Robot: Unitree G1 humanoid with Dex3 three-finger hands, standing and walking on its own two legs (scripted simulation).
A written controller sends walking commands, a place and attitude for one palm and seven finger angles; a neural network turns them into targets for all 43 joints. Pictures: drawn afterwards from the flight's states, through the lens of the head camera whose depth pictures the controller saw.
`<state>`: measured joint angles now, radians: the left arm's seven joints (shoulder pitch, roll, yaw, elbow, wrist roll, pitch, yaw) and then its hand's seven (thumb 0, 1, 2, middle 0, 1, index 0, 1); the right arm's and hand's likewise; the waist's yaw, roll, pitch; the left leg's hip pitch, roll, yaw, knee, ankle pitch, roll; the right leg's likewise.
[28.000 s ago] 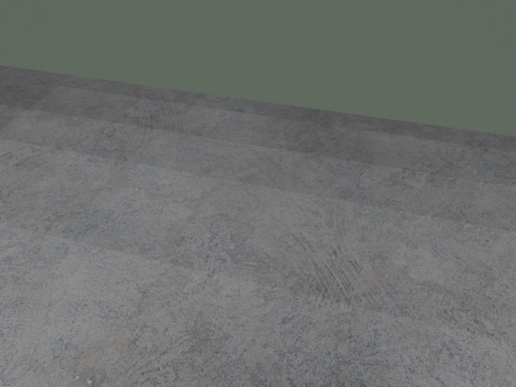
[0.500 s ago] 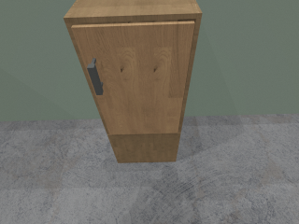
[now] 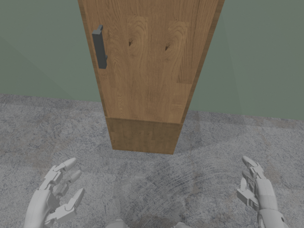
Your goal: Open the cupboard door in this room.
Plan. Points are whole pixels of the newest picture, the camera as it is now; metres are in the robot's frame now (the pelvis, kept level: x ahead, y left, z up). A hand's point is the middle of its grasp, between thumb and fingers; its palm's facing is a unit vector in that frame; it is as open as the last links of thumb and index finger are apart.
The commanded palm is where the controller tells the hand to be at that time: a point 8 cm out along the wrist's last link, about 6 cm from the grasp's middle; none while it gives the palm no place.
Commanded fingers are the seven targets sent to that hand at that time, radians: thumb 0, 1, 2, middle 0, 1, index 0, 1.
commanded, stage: raise the hand with hooked fingers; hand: left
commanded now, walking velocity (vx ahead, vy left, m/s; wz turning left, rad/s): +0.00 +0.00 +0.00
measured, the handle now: (101, 47) +0.62 +0.23 +0.12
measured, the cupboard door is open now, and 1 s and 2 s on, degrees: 0 0 0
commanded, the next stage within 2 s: move the hooked fingers beside the handle in 1.64 s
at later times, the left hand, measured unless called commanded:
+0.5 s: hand (41, 164) +0.23 +0.27 +0.08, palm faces +0.11 -0.99 -0.08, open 11.8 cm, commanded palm +0.20 +0.31 +0.08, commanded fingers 0.00 -0.24 0.41 -0.28 -1.03 -0.28 -1.03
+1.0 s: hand (32, 132) +0.28 +0.30 +0.12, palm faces +0.05 -1.00 -0.06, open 13.9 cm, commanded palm +0.26 +0.35 +0.13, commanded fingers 0.00 -0.50 0.30 -0.30 -1.20 -0.30 -1.20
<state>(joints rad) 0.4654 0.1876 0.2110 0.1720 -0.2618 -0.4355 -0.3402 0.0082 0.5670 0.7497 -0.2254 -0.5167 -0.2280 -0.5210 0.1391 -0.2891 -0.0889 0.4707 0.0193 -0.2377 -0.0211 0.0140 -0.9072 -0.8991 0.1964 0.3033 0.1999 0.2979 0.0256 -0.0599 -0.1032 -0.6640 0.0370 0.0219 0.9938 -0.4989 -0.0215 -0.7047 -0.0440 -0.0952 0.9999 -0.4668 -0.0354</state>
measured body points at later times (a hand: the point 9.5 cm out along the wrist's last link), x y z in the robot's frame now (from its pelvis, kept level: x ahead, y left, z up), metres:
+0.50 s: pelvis -0.01 +0.04 +0.01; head +0.03 +0.04 +0.46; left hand +0.21 +0.32 +0.08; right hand +0.12 -0.21 -0.08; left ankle +0.00 +0.13 -0.68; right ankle +0.02 -0.10 -0.68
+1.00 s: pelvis +0.01 +0.04 +0.03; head +0.04 +0.03 +0.48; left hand +0.27 +0.35 +0.12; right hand +0.19 -0.19 -0.04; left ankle +0.00 +0.13 -0.68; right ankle +0.02 -0.10 -0.68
